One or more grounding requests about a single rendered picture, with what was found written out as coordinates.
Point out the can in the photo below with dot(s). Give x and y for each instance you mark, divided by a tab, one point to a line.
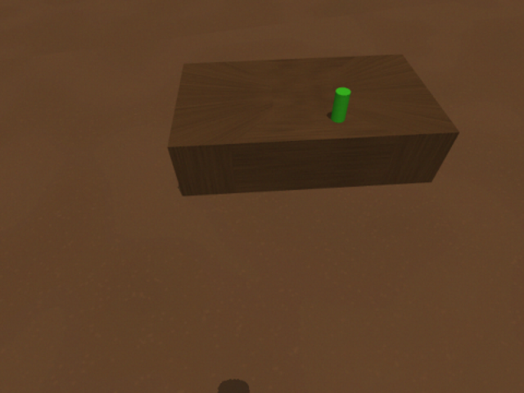
340	104

